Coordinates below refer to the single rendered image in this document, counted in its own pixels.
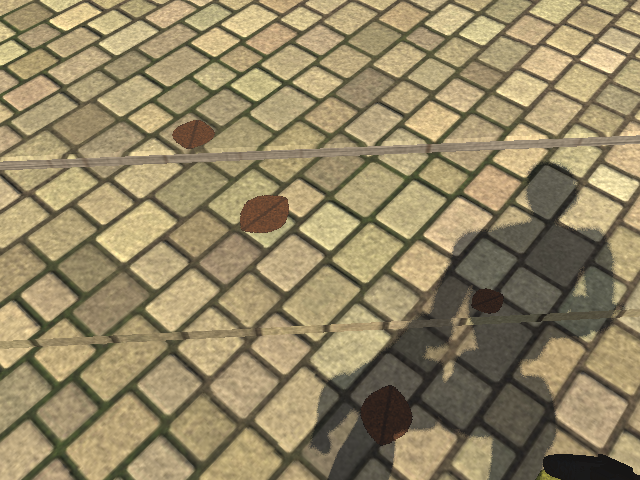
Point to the right robot hand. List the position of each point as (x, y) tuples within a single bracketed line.
[(582, 467)]

